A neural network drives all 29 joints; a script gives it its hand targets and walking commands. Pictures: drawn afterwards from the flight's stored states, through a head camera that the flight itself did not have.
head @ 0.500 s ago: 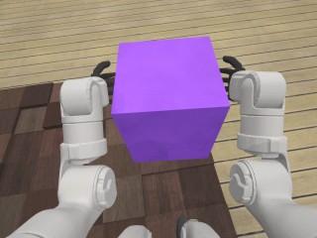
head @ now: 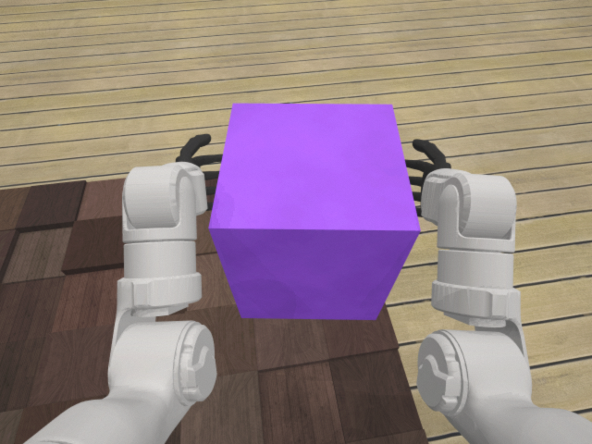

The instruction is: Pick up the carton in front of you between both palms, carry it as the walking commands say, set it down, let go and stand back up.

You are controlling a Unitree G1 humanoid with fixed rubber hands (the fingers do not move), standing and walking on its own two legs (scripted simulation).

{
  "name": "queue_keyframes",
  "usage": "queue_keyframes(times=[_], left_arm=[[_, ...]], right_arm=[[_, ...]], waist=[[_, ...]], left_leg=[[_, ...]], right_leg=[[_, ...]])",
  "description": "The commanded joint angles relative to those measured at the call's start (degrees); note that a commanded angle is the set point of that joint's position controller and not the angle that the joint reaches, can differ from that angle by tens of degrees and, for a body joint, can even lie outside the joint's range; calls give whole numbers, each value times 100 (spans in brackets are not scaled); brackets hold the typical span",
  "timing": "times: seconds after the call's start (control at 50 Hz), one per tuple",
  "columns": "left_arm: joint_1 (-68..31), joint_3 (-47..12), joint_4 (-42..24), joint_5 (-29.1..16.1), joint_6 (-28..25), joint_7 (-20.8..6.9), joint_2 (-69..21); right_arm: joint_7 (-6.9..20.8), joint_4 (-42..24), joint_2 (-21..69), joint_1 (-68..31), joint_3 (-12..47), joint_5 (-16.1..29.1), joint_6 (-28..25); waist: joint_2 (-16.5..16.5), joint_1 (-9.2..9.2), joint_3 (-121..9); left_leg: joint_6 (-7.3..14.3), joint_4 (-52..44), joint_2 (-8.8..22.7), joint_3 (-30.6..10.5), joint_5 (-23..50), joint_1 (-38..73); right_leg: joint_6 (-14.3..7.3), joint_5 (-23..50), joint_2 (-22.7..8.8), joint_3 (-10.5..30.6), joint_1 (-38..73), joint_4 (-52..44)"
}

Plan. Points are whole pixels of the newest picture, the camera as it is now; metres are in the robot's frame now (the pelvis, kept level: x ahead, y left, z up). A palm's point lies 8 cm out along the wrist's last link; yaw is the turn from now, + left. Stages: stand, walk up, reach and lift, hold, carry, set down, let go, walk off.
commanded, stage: carry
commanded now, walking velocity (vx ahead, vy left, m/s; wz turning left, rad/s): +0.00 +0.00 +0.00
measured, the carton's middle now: (310, 220) +0.39 +0.00 +0.06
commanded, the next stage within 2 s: none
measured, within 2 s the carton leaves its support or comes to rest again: neither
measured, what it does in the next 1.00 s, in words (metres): stands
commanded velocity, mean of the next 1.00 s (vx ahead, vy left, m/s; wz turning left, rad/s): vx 0.00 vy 0.00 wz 0.00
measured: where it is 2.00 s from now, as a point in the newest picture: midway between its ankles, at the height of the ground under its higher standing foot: outside the picture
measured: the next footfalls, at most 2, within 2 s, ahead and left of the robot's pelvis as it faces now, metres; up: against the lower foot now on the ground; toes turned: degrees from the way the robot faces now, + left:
none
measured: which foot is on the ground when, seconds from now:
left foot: down 0.00-1.00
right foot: down 0.00-1.00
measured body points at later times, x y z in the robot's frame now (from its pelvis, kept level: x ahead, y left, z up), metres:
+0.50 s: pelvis -0.02 +0.01 +0.00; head -0.02 +0.02 +0.45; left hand +0.34 +0.16 +0.12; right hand +0.34 -0.14 +0.12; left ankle -0.04 +0.12 -0.73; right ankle +0.01 -0.09 -0.74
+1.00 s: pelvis -0.04 +0.01 -0.01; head -0.08 +0.01 +0.44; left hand +0.32 +0.16 +0.12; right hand +0.31 -0.15 +0.12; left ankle -0.04 +0.12 -0.74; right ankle +0.01 -0.09 -0.74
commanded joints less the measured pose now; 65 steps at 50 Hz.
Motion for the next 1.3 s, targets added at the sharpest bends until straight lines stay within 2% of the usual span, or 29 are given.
queue_keyframes(times=[0.0,0.04,0.06,0.08,0.1,0.12,0.18,0.2,0.22,0.24,0.32,0.36,0.46,0.56,0.6,0.74,0.88,0.94,1.0,1.04,1.12,1.28], left_arm=[[-3971,-3443,-149,-2590,-155,-1488,-6602],[-4077,-3511,-292,-2638,-303,-1471,-6753],[-4108,-3546,-377,-2652,-364,-1442,-6784],[-4128,-3582,-465,-2664,-411,-1407,-6800],[-4130,-3618,-545,-2678,-442,-1371,-6801],[-4103,-3647,-603,-2695,-460,-1340,-6784],[-3787,-3675,-602,-2711,-484,-1291,-6661],[-3705,-3686,-613,-2702,-499,-1286,-6628],[-3678,-3700,-665,-2701,-513,-1284,-6602],[-3691,-3721,-738,-2711,-521,-1285,-6578],[-3678,-3805,-852,-2739,-527,-1288,-6515],[-3621,-3801,-780,-2723,-521,-1298,-6496],[-3592,-3727,-546,-2684,-546,-1347,-6492],[-3633,-3567,-263,-2635,-578,-1389,-6477],[-3626,-3472,-118,-2605,-598,-1397,-6463],[-3601,-3184,230,-2535,-658,-1392,-6416],[-3697,-3117,143,-2577,-660,-1356,-6425],[-3700,-3133,55,-2599,-643,-1338,-6423],[-3589,-3121,63,-2573,-629,-1319,-6411],[-3769,-3214,-119,-2634,-625,-1314,-6442],[-3940,-3362,-396,-2766,-599,-1297,-6502],[-3802,-3430,-401,-2772,-532,-1326,-6494]], right_arm=[[1398,-83,6438,-4166,3537,2464,-237],[1438,-136,6597,-4270,3582,2585,-355],[1446,-190,6647,-4308,3618,2646,-405],[1445,-255,6675,-4319,3656,2692,-450],[1435,-326,6675,-4308,3689,2725,-487],[1416,-391,6648,-4270,3714,2743,-517],[1336,-488,6513,-4006,3738,2725,-558],[1319,-516,6495,-3965,3755,2717,-563],[1308,-551,6482,-3962,3782,2713,-572],[1301,-576,6470,-3956,3808,2713,-582],[1304,-539,6419,-3818,3846,2718,-597],[1318,-466,6381,-3726,3820,2692,-604],[1375,-292,6337,-3716,3740,2648,-628],[1413,-52,6316,-3764,3579,2596,-658],[1418,56,6293,-3773,3496,2561,-672],[1393,347,6260,-3788,3264,2488,-712],[1350,301,6327,-3884,3232,2548,-706],[1341,245,6358,-3897,3248,2591,-684],[1356,283,6363,-3855,3234,2605,-643],[1358,166,6398,-3916,3282,2641,-657],[1335,-71,6427,-4021,3374,2703,-637],[1321,-129,6390,-3905,3460,2673,-584]], waist=[[-163,40,-3364],[263,-9,-3298],[469,-34,-3262],[612,-55,-3222],[661,-71,-3198],[602,-83,-3201],[-74,-33,-3436],[-199,-13,-3470],[-256,-2,-3449],[-240,-2,-3412],[71,-36,-3331],[165,-42,-3280],[149,-42,-3073],[147,-40,-2629],[125,-41,-2415],[43,-35,-2258],[30,-30,-2396],[46,-24,-2505],[83,-4,-2694],[180,-23,-2715],[150,-36,-2707],[96,-37,-2780]], left_leg=[[115,-365,377,-266,2570,865],[239,-118,705,-492,4319,1547],[310,-64,832,-574,4970,1806],[358,-36,901,-608,5262,1933],[366,0,902,-604,5166,1884],[332,41,846,-570,4727,1661],[129,186,524,-374,2421,702],[90,46,456,-348,1851,587],[84,-106,431,-343,1575,609],[97,-164,448,-362,1610,717],[211,-85,726,-558,2888,1212],[243,-76,792,-595,2998,1211],[220,-212,776,-563,2113,1012],[237,-513,801,-598,873,699],[239,-594,793,-606,578,568],[218,-585,754,-564,541,483],[210,-519,752,-525,660,548],[209,-473,770,-517,845,621],[231,-308,854,-537,1461,817],[238,-343,838,-563,1228,634],[245,-394,791,-552,802,590],[230,-385,772,-548,703,639]], right_leg=[[-181,4652,-678,452,2219,308],[11,3028,-409,207,1472,198],[90,2223,-284,100,1209,21],[135,1724,-214,33,1123,-197],[142,1702,-217,25,1233,-331],[109,2172,-293,74,1510,-317],[-193,5003,-871,460,2526,146],[-263,5336,-988,528,2628,178],[-262,5269,-1004,532,2580,158],[-218,4971,-964,504,2445,117],[-3,3331,-719,313,1833,44],[39,2990,-704,300,1759,0],[29,2637,-802,367,1727,-154],[69,1075,-792,414,1484,-428],[81,759,-793,442,1357,-508],[101,803,-811,481,1232,-557],[75,928,-818,502,1239,-527],[54,1017,-811,496,1251,-458],[29,1257,-755,468,1179,-251],[14,1199,-750,479,1293,-242],[-26,980,-779,533,1300,-340],[-43,940,-809,540,1327,-412]])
